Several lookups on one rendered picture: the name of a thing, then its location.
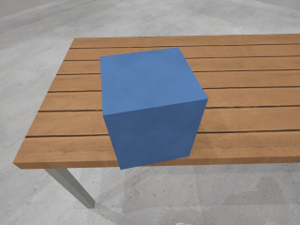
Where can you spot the carton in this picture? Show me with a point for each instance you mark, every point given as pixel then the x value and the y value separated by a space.
pixel 152 105

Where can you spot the table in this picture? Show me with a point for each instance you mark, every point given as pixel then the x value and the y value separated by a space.
pixel 252 115

